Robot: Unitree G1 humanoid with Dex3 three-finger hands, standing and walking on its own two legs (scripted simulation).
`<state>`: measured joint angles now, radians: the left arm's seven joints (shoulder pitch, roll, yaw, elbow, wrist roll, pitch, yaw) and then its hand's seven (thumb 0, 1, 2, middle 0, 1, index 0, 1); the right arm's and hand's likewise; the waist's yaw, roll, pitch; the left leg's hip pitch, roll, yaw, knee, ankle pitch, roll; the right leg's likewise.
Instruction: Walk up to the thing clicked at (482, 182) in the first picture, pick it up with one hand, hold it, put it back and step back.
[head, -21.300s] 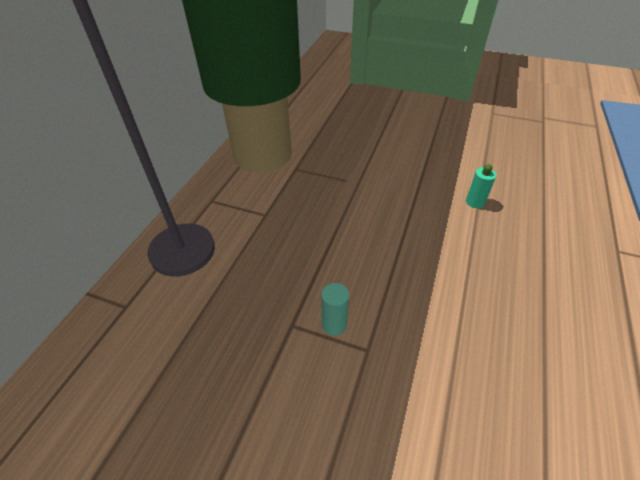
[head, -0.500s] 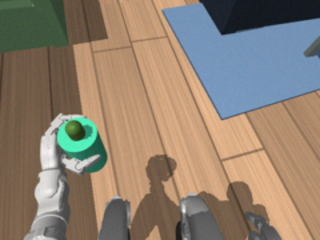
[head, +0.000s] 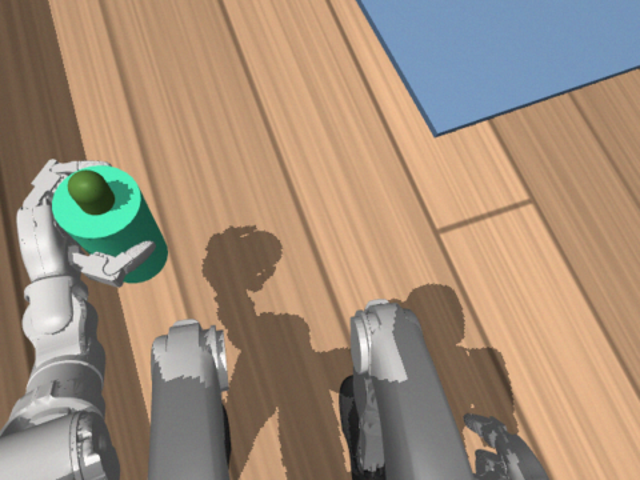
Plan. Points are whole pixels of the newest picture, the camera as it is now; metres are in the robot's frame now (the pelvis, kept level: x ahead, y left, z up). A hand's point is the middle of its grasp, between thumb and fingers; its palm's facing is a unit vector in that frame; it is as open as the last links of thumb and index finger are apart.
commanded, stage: crouch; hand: left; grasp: from the side
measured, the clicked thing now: (114, 224) +0.44 +0.21 -0.07
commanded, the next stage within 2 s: lower in 0.76 s
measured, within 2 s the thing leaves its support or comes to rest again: neither
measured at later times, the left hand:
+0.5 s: hand (127, 235) +0.46 +0.23 -0.16, palm faces +0.17 -0.98 -0.04, open 11.5 cm
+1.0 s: hand (137, 240) +0.46 +0.23 -0.21, palm faces +0.17 -0.99 -0.03, open 11.5 cm
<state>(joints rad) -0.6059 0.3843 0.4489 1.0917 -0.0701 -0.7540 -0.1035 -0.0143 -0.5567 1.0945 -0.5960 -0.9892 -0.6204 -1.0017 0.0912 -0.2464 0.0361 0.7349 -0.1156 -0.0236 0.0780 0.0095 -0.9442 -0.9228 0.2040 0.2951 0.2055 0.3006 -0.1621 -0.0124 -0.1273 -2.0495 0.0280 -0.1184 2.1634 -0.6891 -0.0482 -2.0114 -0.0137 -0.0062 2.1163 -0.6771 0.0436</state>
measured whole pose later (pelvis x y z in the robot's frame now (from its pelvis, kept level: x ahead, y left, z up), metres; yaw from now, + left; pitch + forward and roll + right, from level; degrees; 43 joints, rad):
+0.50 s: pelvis -0.01 +0.00 -0.08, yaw -3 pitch +28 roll -7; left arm -0.67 0.50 0.51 1.15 -0.05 -0.74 -0.13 -0.01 -0.56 1.09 -0.61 -0.97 -0.64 -0.98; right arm 0.07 -0.29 0.12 0.73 -0.16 0.01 0.10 0.01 -0.94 -0.92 0.21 0.30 0.21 0.30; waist -0.21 -0.04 -0.01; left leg -2.25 0.00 -0.19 2.43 -0.69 -0.06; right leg -2.18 0.01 -0.03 2.34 -0.66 0.07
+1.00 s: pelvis -0.01 +0.01 -0.10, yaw -5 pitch +25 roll -10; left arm -0.68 0.58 0.50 1.19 -0.06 -0.80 -0.09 -0.01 -0.56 1.09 -0.61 -0.97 -0.64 -0.98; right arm 0.03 -0.32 0.21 0.70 -0.20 0.04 0.12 0.01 -0.95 -0.92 0.21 0.30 0.21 0.30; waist -0.24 -0.08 0.09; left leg -2.27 -0.01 -0.24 2.52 -0.70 -0.05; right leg -2.18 0.02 -0.07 2.38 -0.66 0.08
